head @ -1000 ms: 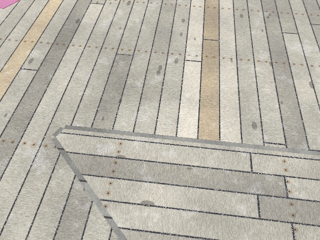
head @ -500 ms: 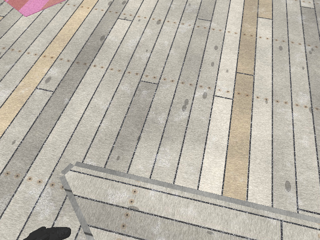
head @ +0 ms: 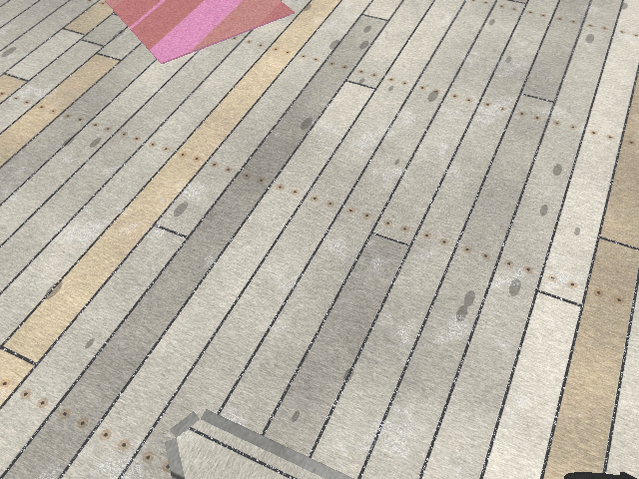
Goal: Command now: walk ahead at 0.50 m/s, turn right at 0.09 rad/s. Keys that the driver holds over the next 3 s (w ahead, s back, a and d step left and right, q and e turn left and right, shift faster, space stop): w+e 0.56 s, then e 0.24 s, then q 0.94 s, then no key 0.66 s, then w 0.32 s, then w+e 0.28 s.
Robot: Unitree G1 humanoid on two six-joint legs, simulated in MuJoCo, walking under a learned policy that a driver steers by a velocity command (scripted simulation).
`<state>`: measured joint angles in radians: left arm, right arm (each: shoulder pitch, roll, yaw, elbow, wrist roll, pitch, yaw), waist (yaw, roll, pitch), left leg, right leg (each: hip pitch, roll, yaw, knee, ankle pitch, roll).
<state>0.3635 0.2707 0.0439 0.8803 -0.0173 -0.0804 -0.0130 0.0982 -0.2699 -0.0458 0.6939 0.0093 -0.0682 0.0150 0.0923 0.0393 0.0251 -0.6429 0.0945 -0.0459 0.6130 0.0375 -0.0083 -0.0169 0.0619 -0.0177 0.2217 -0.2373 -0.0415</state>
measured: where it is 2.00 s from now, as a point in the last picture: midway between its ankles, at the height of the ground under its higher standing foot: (411, 478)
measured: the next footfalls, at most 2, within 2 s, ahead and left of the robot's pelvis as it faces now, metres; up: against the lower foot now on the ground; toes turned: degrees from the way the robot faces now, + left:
left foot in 0.12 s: +0.26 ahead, +0.15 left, +0.00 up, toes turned -3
right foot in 0.64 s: +0.48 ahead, -0.17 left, +0.00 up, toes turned -23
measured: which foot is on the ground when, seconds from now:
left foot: up 0.00-0.10, down 0.12-0.62, up 0.64-1.00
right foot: down 0.00-0.12, up 0.14-0.62, down 0.64-1.00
